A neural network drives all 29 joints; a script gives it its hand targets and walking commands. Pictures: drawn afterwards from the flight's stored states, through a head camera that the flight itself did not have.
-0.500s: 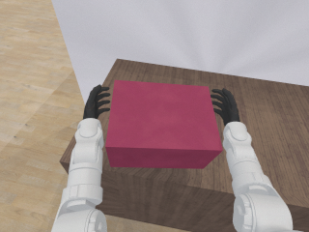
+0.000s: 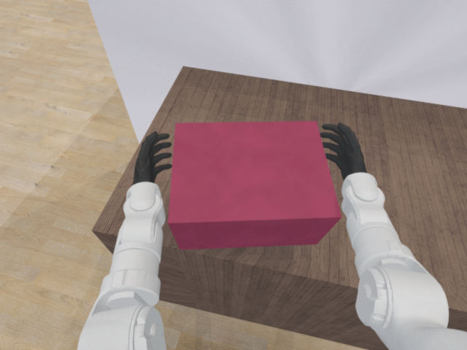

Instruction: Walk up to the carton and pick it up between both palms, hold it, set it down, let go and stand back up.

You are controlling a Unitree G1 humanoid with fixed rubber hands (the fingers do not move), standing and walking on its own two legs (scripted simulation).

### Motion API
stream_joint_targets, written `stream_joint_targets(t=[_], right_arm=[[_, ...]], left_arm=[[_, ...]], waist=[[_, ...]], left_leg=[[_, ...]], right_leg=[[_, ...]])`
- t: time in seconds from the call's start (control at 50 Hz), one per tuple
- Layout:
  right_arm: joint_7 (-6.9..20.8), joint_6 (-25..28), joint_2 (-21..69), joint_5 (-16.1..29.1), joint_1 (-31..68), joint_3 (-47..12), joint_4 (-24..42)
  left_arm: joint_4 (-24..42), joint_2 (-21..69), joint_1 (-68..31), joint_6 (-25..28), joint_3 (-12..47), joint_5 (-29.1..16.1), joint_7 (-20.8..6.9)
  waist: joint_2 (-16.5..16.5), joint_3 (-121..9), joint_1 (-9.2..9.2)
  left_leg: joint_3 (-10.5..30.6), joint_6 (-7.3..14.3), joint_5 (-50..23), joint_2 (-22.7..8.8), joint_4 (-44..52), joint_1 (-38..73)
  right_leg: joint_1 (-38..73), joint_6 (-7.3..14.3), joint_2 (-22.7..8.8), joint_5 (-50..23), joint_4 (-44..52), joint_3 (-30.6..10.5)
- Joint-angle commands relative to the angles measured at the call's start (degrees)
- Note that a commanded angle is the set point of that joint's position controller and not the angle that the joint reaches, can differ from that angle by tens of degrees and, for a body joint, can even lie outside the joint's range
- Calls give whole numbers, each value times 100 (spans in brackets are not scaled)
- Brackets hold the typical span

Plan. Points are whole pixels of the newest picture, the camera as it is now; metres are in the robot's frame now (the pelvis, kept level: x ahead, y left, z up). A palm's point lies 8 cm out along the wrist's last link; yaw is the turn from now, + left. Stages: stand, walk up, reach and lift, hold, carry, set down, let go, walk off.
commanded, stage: set down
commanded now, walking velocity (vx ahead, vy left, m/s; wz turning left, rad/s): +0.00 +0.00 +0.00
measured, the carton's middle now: (248, 185) +0.40 +0.00 +0.01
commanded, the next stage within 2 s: none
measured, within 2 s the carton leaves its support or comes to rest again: rests again in 0.78 s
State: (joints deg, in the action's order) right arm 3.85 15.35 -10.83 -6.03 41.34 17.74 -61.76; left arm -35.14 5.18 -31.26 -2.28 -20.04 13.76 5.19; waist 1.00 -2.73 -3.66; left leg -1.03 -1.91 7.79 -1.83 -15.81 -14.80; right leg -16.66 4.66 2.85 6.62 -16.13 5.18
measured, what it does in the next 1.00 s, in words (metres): stands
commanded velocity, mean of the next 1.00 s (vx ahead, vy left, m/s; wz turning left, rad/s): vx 0.00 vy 0.00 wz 0.00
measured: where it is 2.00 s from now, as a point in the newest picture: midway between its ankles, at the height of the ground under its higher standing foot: outside the picture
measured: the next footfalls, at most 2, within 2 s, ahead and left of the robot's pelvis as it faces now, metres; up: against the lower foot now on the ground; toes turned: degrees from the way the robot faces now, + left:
none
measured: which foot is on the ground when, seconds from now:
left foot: down 0.00-1.00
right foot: down 0.00-1.00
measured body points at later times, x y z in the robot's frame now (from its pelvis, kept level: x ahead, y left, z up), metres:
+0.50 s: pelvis +0.00 +0.00 -0.01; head +0.08 -0.01 +0.44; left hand +0.38 +0.18 +0.02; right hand +0.45 -0.18 +0.04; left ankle -0.01 +0.14 -0.75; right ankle +0.01 -0.06 -0.75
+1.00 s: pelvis +0.00 +0.00 -0.01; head +0.11 -0.03 +0.42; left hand +0.39 +0.17 -0.01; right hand +0.46 -0.19 +0.00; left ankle -0.01 +0.14 -0.75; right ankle +0.01 -0.06 -0.75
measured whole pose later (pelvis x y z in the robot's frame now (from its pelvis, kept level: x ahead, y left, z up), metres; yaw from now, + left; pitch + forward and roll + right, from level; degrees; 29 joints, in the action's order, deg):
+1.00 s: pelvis +0.00 +0.00 -0.01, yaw -2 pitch +24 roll +1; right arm 4.6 27.3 -17.6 -7.1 51.6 15.3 -81.4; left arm -53.7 6.2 -35.4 17.7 -21.9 8.0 9.4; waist -0.7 -11.7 -7.5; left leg -3.7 -1.9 7.3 -3.0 -19.4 -36.2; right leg -38.0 4.8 3.5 4.5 -18.0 3.8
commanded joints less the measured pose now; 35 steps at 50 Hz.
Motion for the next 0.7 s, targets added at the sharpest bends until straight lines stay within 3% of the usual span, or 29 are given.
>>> stream_joint_targets(t=[0.0,0.14,0.46,0.68], right_arm=[[809,414,2380,-227,3165,-1248,602],[844,584,2332,-245,3296,-1219,196],[938,862,2130,-493,3486,-836,-734],[921,1143,2134,-588,3546,-866,-1183]], left_arm=[[510,2280,-3090,447,1880,-113,-364],[218,2336,-3163,760,1800,-107,-298],[-358,2402,-3426,1380,1683,-188,-150],[-769,2369,-3408,1821,1590,-214,-160]], waist=[[305,-3084,-55],[368,-3345,-159],[368,-3890,-228],[480,-4302,-296]], left_leg=[[-285,198,-1354,41,-83,201],[-326,192,-1393,-12,-145,-74],[-367,139,-1410,-69,-307,-346],[-376,142,-1458,-51,-394,-988]], right_leg=[[1991,-542,-451,-2476,-341,-208],[1897,-534,-473,-2633,-415,-274],[1069,-465,-403,-2057,-365,-272],[1159,-547,-441,-2606,-579,-378]])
